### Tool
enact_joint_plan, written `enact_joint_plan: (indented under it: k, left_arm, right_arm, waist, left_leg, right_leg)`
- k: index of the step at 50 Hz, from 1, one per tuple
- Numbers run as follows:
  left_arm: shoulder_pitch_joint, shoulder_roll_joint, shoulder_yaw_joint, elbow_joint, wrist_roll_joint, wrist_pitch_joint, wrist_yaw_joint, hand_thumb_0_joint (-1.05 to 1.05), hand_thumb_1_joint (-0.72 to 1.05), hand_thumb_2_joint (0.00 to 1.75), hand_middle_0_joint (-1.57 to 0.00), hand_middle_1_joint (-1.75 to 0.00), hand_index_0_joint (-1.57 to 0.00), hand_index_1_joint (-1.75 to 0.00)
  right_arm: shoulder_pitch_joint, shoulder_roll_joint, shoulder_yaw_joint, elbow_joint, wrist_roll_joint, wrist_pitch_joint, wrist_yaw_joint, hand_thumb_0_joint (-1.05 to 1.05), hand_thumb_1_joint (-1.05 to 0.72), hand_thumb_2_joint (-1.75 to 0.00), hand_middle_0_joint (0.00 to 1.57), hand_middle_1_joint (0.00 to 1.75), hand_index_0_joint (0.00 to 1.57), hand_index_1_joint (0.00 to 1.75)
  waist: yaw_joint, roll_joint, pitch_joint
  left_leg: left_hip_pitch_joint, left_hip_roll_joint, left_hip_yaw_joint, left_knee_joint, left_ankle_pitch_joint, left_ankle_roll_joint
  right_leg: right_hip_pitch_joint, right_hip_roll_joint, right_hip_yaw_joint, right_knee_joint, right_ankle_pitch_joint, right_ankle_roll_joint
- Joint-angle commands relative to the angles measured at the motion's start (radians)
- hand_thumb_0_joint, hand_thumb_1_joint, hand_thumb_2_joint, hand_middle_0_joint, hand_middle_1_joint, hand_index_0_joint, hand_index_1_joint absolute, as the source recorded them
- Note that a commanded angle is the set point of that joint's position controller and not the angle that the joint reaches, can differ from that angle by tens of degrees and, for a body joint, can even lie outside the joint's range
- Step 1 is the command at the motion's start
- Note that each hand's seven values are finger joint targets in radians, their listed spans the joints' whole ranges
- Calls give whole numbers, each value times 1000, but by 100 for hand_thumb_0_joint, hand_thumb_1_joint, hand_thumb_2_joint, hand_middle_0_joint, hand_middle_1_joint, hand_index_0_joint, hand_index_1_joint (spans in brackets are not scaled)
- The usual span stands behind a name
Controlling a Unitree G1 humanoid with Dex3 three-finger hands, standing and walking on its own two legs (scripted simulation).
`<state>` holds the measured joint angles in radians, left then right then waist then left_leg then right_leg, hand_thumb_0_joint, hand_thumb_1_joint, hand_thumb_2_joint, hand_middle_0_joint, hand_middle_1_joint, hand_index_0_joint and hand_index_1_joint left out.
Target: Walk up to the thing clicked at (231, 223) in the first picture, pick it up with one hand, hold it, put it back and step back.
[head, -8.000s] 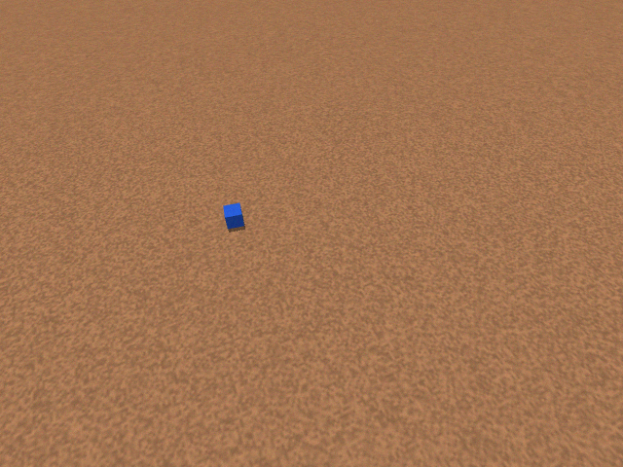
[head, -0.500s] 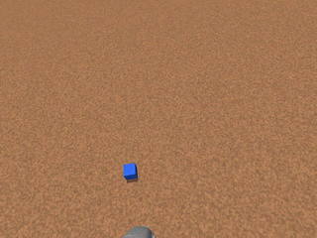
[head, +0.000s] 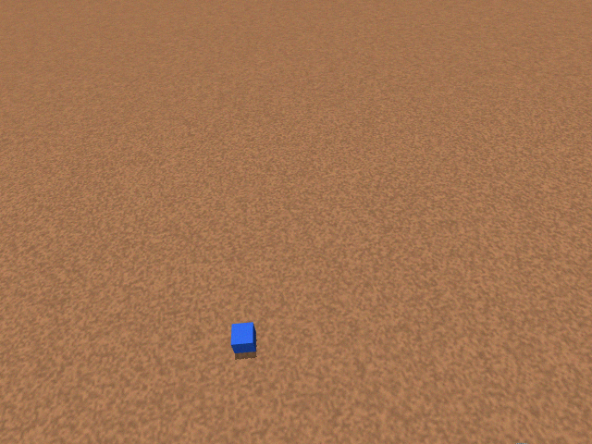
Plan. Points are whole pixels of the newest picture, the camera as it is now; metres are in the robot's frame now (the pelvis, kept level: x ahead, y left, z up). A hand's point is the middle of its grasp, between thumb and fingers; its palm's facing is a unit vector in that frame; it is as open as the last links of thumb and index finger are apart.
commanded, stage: walk up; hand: left
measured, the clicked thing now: (243, 337) +0.58 +0.24 -0.73
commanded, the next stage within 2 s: stand in 0.82 s
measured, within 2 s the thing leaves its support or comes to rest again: neither
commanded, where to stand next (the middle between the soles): +0.15 +0.02 m, yaw -3 degrees
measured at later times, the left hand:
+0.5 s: hand out of the picture +0.12 +0.28 -0.14, palm faces -0.02 -0.93 -0.36, open 7.4 cm
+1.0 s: hand out of the picture +0.11 +0.27 -0.14, palm faces -0.04 -0.93 -0.35, open 7.4 cm
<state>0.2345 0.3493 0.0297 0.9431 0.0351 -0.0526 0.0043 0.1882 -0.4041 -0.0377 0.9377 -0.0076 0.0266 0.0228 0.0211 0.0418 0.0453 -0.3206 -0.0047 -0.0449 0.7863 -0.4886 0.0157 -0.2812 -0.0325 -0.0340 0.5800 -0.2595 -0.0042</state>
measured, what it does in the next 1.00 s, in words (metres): stands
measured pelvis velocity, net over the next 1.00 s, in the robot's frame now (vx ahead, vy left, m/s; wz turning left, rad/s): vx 0.02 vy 0.01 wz -0.02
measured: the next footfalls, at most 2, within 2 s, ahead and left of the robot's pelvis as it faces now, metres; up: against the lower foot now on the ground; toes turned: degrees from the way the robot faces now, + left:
none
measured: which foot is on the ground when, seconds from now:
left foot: down 0.00-1.00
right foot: down 0.00-1.00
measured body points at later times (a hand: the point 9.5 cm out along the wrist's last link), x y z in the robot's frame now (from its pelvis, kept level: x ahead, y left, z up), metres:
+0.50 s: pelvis +0.03 +0.03 +0.01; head +0.04 +0.03 +0.46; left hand +0.12 +0.33 -0.12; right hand +0.12 -0.27 -0.12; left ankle +0.01 +0.14 -0.73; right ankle +0.04 -0.13 -0.73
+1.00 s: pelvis +0.02 +0.01 +0.02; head +0.03 +0.01 +0.47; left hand +0.11 +0.32 -0.11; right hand +0.09 -0.29 -0.12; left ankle +0.01 +0.14 -0.73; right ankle +0.04 -0.13 -0.73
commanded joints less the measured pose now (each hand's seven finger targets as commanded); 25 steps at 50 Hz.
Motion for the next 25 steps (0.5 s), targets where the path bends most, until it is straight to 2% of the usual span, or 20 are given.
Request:
enact_joint_plan:
  k: [1,2,3,4,5,6,7,8,9,10,11,12,13,14,16,21,24,25]
  left_arm:
    - [-80,307,71,-61,-3,-23,12,0,90,90,-20,-30,-20,-30]
    - [-102,299,67,-65,-6,-17,9,0,90,90,-20,-30,-20,-30]
    - [-117,272,56,-63,-13,-10,6,0,90,90,-20,-30,-20,-30]
    - [-113,237,43,-65,-19,-5,4,0,90,90,-20,-30,-20,-30]
    - [-106,195,29,-63,-31,-2,1,0,90,90,-20,-30,-20,-30]
    - [-83,181,23,-47,-42,4,2,0,90,90,-20,-30,-20,-30]
    - [-74,227,35,-14,-36,9,6,0,90,90,-20,-30,-20,-30]
    - [-59,229,35,0,-32,5,4,0,90,90,-20,-30,-20,-30]
    - [-56,226,32,10,-31,-2,4,0,90,90,-20,-30,-20,-30]
    - [-61,234,33,18,-31,-10,5,0,90,90,-20,-30,-20,-30]
    - [-62,246,32,21,-36,-13,7,0,90,90,-20,-30,-20,-30]
    - [-77,248,30,29,-42,-13,10,0,90,90,-20,-30,-20,-30]
    - [-93,247,27,39,-44,-12,12,0,90,90,-20,-30,-20,-30]
    - [-116,249,23,35,-41,-9,13,0,90,90,-20,-30,-20,-30]
    - [-127,237,14,47,-44,-4,14,0,90,90,-20,-30,-20,-30]
    - [-151,234,7,89,-42,1,15,0,90,90,-20,-30,-20,-30]
    - [-162,230,5,97,-39,1,17,0,90,90,-20,-30,-20,-30]
    - [-177,228,4,103,-37,2,17,0,90,90,-20,-30,-20,-30]
  right_arm:
    - [30,-143,-43,-34,-11,-31,1,0,-90,-90,20,30,20,30]
    - [45,-137,-41,-21,-10,-36,-1,0,-90,-90,20,30,20,30]
    - [61,-140,-46,-5,-16,-42,-6,0,-90,-90,20,30,20,30]
    - [58,-160,-51,0,-22,-49,-12,0,-90,-90,20,30,20,30]
    - [36,-204,-59,-4,-33,-56,-17,0,-90,-90,20,30,20,30]
    - [-53,-232,-56,-28,-22,-59,-17,0,-90,-90,20,30,20,30]
    - [-102,-249,-56,-29,-11,-54,-13,0,-90,-90,20,30,20,30]
    - [-128,-225,-45,-25,-9,-49,-11,0,-90,-90,20,30,20,30]
    - [-130,-195,-33,-16,-9,-48,-10,0,-90,-90,20,30,20,30]
    - [-120,-176,-27,-11,-8,-51,-11,0,-90,-90,20,30,20,30]
    - [-99,-172,-23,-1,-7,-57,-14,0,-90,-90,20,30,20,30]
    - [-83,-176,-25,14,-3,-60,-16,0,-90,-90,20,30,20,30]
    - [-76,-175,-24,29,1,-59,-17,0,-90,-90,20,30,20,30]
    - [-75,-180,-26,34,0,-58,-19,0,-90,-90,20,30,20,30]
    - [-88,-182,-26,50,1,-56,-22,0,-90,-90,20,30,20,30]
    - [-118,-175,-28,74,8,-50,-24,0,-90,-90,20,30,20,30]
    - [-123,-170,-31,89,8,-48,-27,0,-90,-90,20,30,20,30]
    - [-128,-168,-32,92,9,-47,-27,0,-90,-90,20,30,20,30]
  waist:
    - [-23,-202,-18]
    - [-39,-204,-31]
    - [-51,-186,-43]
    - [-53,-139,-60]
    - [-38,-14,-67]
    - [0,41,-42]
    - [3,29,-26]
    - [22,11,-8]
    - [26,7,-16]
    - [15,15,-40]
    - [4,18,-74]
    - [-6,30,-97]
    - [-11,39,-96]
    - [-19,29,-91]
    - [-14,16,-89]
    - [-16,-2,-83]
    - [-21,-14,-116]
    - [-26,-15,-112]
  left_leg:
    - [28,29,24,-135,64,6]
    - [97,15,48,-242,133,5]
    - [160,7,44,-310,184,7]
    - [198,38,-10,-378,230,16]
    - [174,150,-177,-442,222,45]
    - [94,245,-307,-504,95,97]
    - [-49,261,-276,-503,-47,136]
    - [-89,217,-213,-475,-46,116]
    - [-61,167,-143,-442,38,78]
    - [-17,129,-95,-398,190,49]
    - [31,111,-68,-362,320,36]
    - [66,108,-64,-350,394,30]
    - [69,114,-73,-370,388,31]
    - [87,120,-69,-381,421,37]
    - [132,136,-68,-383,504,40]
    - [149,133,-51,-408,512,35]
    - [203,124,-20,-398,583,28]
    - [196,123,-22,-408,572,27]
  right_leg:
    - [-23,-210,260,-251,-119,-142]
    - [-52,-187,211,-206,-73,-127]
    - [-82,-161,173,-154,-58,-101]
    - [-95,-133,139,-93,-9,-71]
    - [-113,-67,87,-2,-5,-35]
    - [-93,5,27,16,-112,-7]
    - [41,-5,35,39,-177,-15]
    - [101,-11,39,-11,-150,-20]
    - [118,-25,55,-99,-68,-23]
    - [136,-50,88,-113,74,-30]
    - [139,-71,111,-103,205,-34]
    - [145,-80,112,-100,255,-35]
    - [146,-77,100,-100,243,-31]
    - [141,-74,89,-97,250,-28]
    - [127,-64,76,-104,246,-20]
    - [156,-72,79,-141,280,-13]
    - [167,-85,79,-150,346,-15]
    - [174,-85,78,-156,345,-13]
